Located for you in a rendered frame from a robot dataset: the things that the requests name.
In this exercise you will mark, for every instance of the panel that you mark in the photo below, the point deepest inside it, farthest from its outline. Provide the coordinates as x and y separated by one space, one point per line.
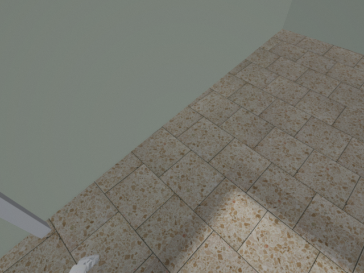
22 218

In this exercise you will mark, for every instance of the left robot hand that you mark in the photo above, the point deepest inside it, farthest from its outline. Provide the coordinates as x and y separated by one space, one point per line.
85 264

